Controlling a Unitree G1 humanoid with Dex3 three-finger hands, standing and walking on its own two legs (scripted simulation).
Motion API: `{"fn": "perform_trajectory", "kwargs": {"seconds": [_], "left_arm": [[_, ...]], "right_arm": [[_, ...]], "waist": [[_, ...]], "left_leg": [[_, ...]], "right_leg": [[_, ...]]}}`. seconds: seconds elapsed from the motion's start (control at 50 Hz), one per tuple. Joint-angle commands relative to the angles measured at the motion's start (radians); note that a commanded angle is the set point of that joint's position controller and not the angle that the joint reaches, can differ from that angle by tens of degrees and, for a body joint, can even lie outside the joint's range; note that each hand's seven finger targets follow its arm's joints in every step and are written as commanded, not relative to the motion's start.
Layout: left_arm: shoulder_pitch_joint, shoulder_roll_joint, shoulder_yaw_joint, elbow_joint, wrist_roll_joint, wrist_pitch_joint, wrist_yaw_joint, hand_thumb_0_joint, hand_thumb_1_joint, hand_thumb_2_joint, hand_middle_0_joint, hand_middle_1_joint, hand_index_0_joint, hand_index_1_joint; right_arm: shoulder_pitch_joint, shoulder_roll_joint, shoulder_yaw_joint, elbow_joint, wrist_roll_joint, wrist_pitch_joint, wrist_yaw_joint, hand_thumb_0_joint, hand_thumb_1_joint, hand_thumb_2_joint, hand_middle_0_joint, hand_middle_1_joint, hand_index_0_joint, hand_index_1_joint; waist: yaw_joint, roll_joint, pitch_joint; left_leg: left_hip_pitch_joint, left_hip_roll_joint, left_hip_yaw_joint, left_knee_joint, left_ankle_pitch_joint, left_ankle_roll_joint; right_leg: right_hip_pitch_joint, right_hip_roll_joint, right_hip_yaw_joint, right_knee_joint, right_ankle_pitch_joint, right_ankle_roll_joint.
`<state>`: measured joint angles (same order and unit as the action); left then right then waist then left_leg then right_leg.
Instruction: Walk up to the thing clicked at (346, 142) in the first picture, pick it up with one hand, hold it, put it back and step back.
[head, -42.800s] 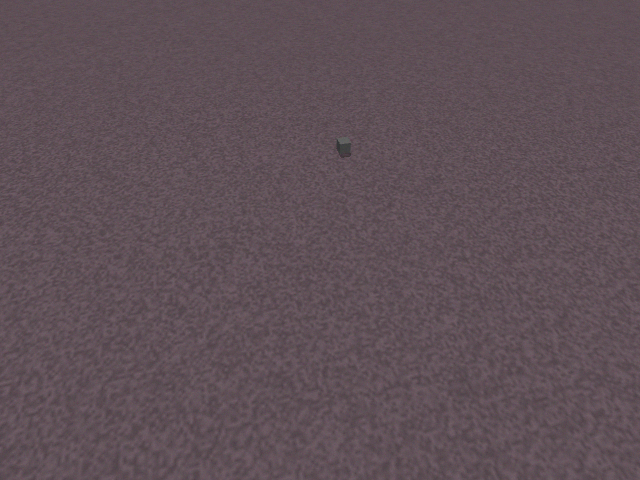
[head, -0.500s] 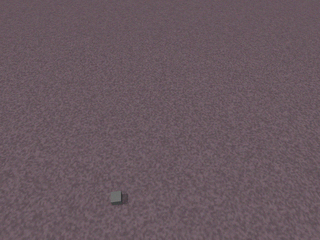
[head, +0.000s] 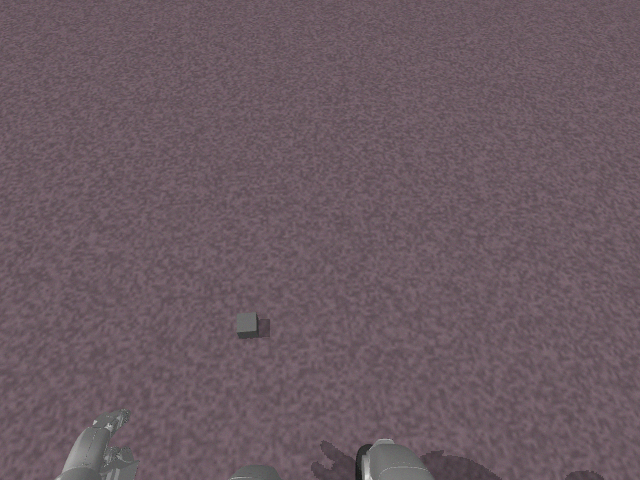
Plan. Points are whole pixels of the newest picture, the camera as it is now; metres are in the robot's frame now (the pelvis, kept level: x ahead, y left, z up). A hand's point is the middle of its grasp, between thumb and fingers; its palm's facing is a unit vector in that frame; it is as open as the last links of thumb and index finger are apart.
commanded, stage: step back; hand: left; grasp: from above
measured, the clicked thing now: (247, 325) +0.55 +0.22 -0.73
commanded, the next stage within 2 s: none
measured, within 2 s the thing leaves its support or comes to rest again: neither
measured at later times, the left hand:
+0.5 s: hand out of the picture +0.00 +0.26 -0.14, palm faces -0.12 -0.91 -0.41, open 7.4 cm
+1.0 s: hand out of the picture -0.14 +0.29 -0.15, palm faces -0.07 -0.94 -0.34, open 7.4 cm
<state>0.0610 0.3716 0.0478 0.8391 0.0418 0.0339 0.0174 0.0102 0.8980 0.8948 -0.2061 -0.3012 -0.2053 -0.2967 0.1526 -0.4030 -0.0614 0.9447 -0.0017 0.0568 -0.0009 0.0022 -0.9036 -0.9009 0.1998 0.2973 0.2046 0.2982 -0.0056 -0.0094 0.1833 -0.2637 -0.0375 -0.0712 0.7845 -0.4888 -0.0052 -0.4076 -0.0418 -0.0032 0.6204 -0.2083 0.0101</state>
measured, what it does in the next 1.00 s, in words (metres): walks backwards: left foot, then right foot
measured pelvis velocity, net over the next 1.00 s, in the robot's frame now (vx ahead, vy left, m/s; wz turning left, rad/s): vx -0.26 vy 0.03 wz -0.07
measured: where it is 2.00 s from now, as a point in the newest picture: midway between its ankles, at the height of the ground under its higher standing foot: outside the picture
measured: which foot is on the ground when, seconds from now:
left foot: up 0.00-0.00, down 0.02-0.46, up 0.48-0.78, down 0.80-1.00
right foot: down 0.00-0.04, up 0.06-0.40, down 0.42-0.84, up 0.86-1.00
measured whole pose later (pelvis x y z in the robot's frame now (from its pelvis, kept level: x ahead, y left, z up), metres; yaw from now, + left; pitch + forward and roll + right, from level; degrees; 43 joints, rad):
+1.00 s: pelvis -0.26 +0.03 +0.01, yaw -4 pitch -2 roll -2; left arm 0.17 0.40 0.09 0.80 0.03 0.08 0.00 0.01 0.90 0.90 -0.20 -0.30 -0.20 -0.30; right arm 0.18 -0.34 -0.05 0.89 -0.04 0.03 -0.01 0.01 -0.90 -0.90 0.20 0.30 0.21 0.30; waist 0.01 -0.06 0.15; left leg -0.28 0.01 -0.02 0.56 -0.24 0.02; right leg -0.49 0.15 0.18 1.24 -0.45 0.00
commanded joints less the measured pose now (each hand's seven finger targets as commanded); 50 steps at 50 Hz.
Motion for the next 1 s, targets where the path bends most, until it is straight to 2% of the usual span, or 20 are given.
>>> {"fn": "perform_trajectory", "kwargs": {"seconds": [0.0,0.02,0.04,0.06,0.12,0.16,0.26,0.34,0.38,0.42,0.44,0.46,0.54,0.68,0.76,0.78,0.82,0.84,0.9,0.98], "left_arm": [[0.043,0.232,0.065,-0.084,-0.032,0.014,0.009,0.000,0.900,0.900,-0.200,-0.300,-0.200,-0.300],[0.046,0.184,0.057,-0.096,-0.037,0.014,0.008,0.000,0.900,0.900,-0.200,-0.300,-0.200,-0.300],[0.026,0.191,0.065,-0.088,-0.030,0.017,0.019,0.000,0.900,0.900,-0.200,-0.300,-0.200,-0.300],[-0.040,0.200,0.073,-0.102,-0.014,0.015,0.030,0.000,0.900,0.900,-0.200,-0.300,-0.200,-0.300],[0.032,0.197,0.075,-0.065,-0.037,0.012,0.018,0.000,0.900,0.900,-0.200,-0.300,-0.200,-0.300],[0.104,0.195,0.077,-0.064,-0.032,0.010,0.015,0.000,0.900,0.900,-0.200,-0.300,-0.200,-0.300],[0.037,0.179,0.073,-0.102,-0.020,-0.012,0.011,0.000,0.900,0.900,-0.200,-0.300,-0.200,-0.300],[0.103,0.173,0.075,-0.084,-0.015,-0.021,0.004,0.000,0.900,0.900,-0.200,-0.300,-0.200,-0.300],[0.177,0.166,0.079,-0.048,-0.010,-0.028,0.003,0.000,0.900,0.900,-0.200,-0.300,-0.200,-0.300],[0.193,0.253,0.098,-0.047,0.006,-0.042,0.008,0.000,0.900,0.900,-0.200,-0.300,-0.200,-0.300],[0.142,0.316,0.110,-0.063,-0.008,-0.036,0.003,0.000,0.900,0.900,-0.200,-0.300,-0.200,-0.300],[0.094,0.362,0.116,-0.100,0.004,-0.040,0.005,0.000,0.900,0.900,-0.200,-0.300,-0.200,-0.300],[0.043,0.225,0.093,-0.134,-0.012,-0.031,0.015,0.000,0.900,0.900,-0.200,-0.300,-0.200,-0.300],[0.141,0.210,0.090,-0.153,0.000,-0.006,0.014,0.000,0.900,0.900,-0.200,-0.300,-0.200,-0.300],[0.046,0.241,0.082,-0.181,-0.016,0.011,0.003,0.000,0.900,0.900,-0.200,-0.300,-0.200,-0.300],[0.066,0.222,0.074,-0.180,-0.019,0.018,0.000,0.000,0.900,0.900,-0.200,-0.300,-0.200,-0.300],[0.051,0.197,0.085,-0.181,-0.015,0.015,0.008,0.000,0.900,0.900,-0.200,-0.300,-0.200,-0.300],[0.024,0.223,0.098,-0.173,-0.002,0.016,0.019,0.000,0.900,0.900,-0.200,-0.300,-0.200,-0.300],[0.119,0.214,0.104,-0.115,-0.023,0.022,0.002,0.000,0.900,0.900,-0.200,-0.300,-0.200,-0.300],[0.167,0.205,0.106,-0.099,-0.012,0.019,-0.006,0.000,0.900,0.900,-0.200,-0.300,-0.200,-0.300]], "right_arm": [[0.082,-0.187,-0.053,-0.051,-0.043,-0.045,-0.019,0.000,-0.900,-0.900,0.200,0.300,0.200,0.300],[0.061,-0.269,-0.074,-0.062,-0.055,-0.046,-0.020,0.000,-0.900,-0.900,0.200,0.300,0.200,0.300],[0.016,-0.309,-0.078,-0.081,-0.050,-0.044,-0.015,0.000,-0.900,-0.900,0.200,0.300,0.200,0.300],[0.046,-0.344,-0.086,-0.093,-0.036,-0.046,-0.014,0.000,-0.900,-0.900,0.200,0.300,0.200,0.300],[-0.095,-0.221,-0.051,-0.114,-0.046,-0.049,-0.029,0.000,-0.900,-0.900,0.200,0.300,0.200,0.300],[-0.078,-0.195,-0.049,-0.123,-0.029,-0.050,-0.037,0.000,-0.900,-0.900,0.200,0.300,0.200,0.300],[0.045,-0.205,-0.057,-0.123,-0.017,-0.047,-0.042,0.000,-0.900,-0.900,0.200,0.300,0.200,0.300],[0.006,-0.223,-0.061,-0.148,-0.013,-0.039,-0.033,0.000,-0.900,-0.900,0.200,0.300,0.200,0.300],[-0.034,-0.224,-0.058,-0.159,-0.001,-0.030,-0.028,0.000,-0.900,-0.900,0.200,0.300,0.200,0.300],[-0.072,-0.171,-0.039,-0.187,0.019,-0.029,-0.021,0.000,-0.900,-0.900,0.200,0.300,0.200,0.300],[-0.087,-0.136,-0.028,-0.195,0.019,-0.025,-0.025,0.000,-0.900,-0.900,0.200,0.300,0.200,0.300],[-0.082,-0.162,-0.043,-0.181,0.010,-0.016,-0.038,0.000,-0.900,-0.900,0.200,0.300,0.200,0.300],[-0.006,-0.169,-0.033,-0.132,0.015,-0.023,-0.033,0.000,-0.900,-0.900,0.200,0.300,0.200,0.300],[0.005,-0.147,-0.025,-0.155,0.000,-0.040,-0.043,0.000,-0.900,-0.900,0.200,0.300,0.200,0.300],[0.137,-0.159,-0.050,-0.099,-0.020,-0.046,-0.030,0.000,-0.900,-0.900,0.200,0.300,0.200,0.300],[0.119,-0.188,-0.061,-0.102,-0.029,-0.048,-0.029,0.000,-0.900,-0.900,0.200,0.300,0.200,0.300],[0.012,-0.329,-0.085,-0.143,-0.049,-0.051,-0.019,0.000,-0.900,-0.900,0.200,0.300,0.200,0.300],[-0.002,-0.351,-0.090,-0.158,-0.041,-0.054,-0.019,0.000,-0.900,-0.900,0.200,0.300,0.200,0.300],[-0.130,-0.228,-0.056,-0.180,-0.054,-0.066,-0.027,0.000,-0.900,-0.900,0.200,0.300,0.200,0.300],[-0.040,-0.196,-0.059,-0.173,-0.034,-0.068,-0.030,0.000,-0.900,-0.900,0.200,0.300,0.200,0.300]], "waist": [[0.000,-0.075,-0.269],[0.008,0.169,-0.263],[0.005,0.148,-0.232],[-0.070,0.253,-0.221],[0.029,0.150,-0.157],[0.046,0.153,-0.199],[-0.043,0.142,-0.209],[-0.023,0.174,-0.259],[0.017,0.137,-0.281],[0.030,-0.050,-0.316],[0.040,-0.218,-0.246],[0.059,-0.279,-0.211],[0.010,-0.106,-0.182],[0.060,-0.181,-0.254],[-0.020,-0.192,-0.287],[-0.016,-0.106,-0.265],[-0.006,0.197,-0.203],[-0.044,0.220,-0.170],[0.060,0.117,-0.130],[0.030,0.143,-0.168]], "left_leg": [[0.129,0.092,-0.056,-0.449,0.445,0.030],[0.238,0.275,-0.308,-0.421,0.698,0.087],[0.204,0.341,-0.312,-0.375,0.837,0.173],[0.068,0.440,-0.411,-0.431,0.786,0.270],[0.106,0.240,-0.132,-0.359,0.848,0.164],[0.246,0.239,-0.118,-0.307,0.884,0.174],[0.343,0.285,-0.159,-0.264,0.908,0.247],[0.272,0.255,-0.122,-0.214,0.794,0.204],[0.196,0.227,-0.088,-0.149,0.707,0.167],[-0.044,0.120,-0.046,-0.030,0.417,0.084],[-0.163,-0.043,0.021,0.130,0.055,0.027],[-0.131,-0.045,-0.040,0.349,-0.180,0.008],[-0.173,-0.086,-0.094,0.435,-0.066,-0.001],[-0.173,-0.026,0.014,0.020,-0.052,-0.027],[0.080,0.006,0.072,-0.328,0.222,0.018],[0.119,0.060,-0.038,-0.384,0.259,0.049],[0.041,0.414,-0.428,-0.490,0.366,0.235],[-0.139,0.495,-0.502,-0.526,0.345,0.324],[-0.091,0.283,-0.206,-0.468,0.416,0.200],[0.119,0.260,-0.167,-0.397,0.505,0.209]], "right_leg": [[0.196,-0.075,0.142,0.084,0.297,-0.088],[-0.048,0.081,0.074,0.243,-0.117,-0.041],[-0.117,0.175,0.107,0.351,-0.410,-0.022],[-0.065,0.163,0.174,0.476,-0.476,-0.010],[-0.125,0.172,0.227,0.602,-0.293,-0.034],[-0.168,0.172,0.192,0.594,-0.260,-0.030],[-0.127,0.127,0.136,0.337,-0.307,0.014],[0.038,0.078,0.050,0.035,-0.229,-0.014],[0.183,0.081,0.024,-0.204,-0.012,-0.034],[0.355,-0.067,0.277,-0.199,0.322,-0.096],[0.285,-0.225,0.451,-0.244,0.407,-0.233],[0.148,-0.355,0.593,-0.253,0.483,-0.351],[0.197,-0.166,0.269,-0.173,0.556,-0.234],[0.413,-0.151,0.262,-0.124,0.512,-0.224],[0.233,-0.140,0.261,-0.070,0.263,-0.153],[0.119,-0.078,0.239,-0.022,0.113,-0.103],[-0.102,0.168,0.120,0.370,-0.395,-0.027],[-0.017,0.153,0.196,0.557,-0.450,-0.018],[-0.066,0.174,0.244,0.689,-0.268,-0.031],[-0.135,0.163,0.217,0.654,-0.240,0.022]]}}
